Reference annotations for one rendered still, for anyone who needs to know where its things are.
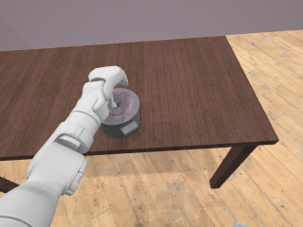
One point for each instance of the pot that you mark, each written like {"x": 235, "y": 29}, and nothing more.
{"x": 122, "y": 130}

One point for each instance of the lid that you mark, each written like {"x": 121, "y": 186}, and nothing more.
{"x": 127, "y": 110}

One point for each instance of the robot left upper arm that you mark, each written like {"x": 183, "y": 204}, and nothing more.
{"x": 34, "y": 202}

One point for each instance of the table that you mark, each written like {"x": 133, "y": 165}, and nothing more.
{"x": 193, "y": 94}

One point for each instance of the robot left hand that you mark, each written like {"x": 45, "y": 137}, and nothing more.
{"x": 113, "y": 73}

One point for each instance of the knob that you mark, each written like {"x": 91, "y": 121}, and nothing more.
{"x": 117, "y": 100}

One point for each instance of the left robot forearm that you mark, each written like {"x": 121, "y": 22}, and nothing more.
{"x": 79, "y": 128}

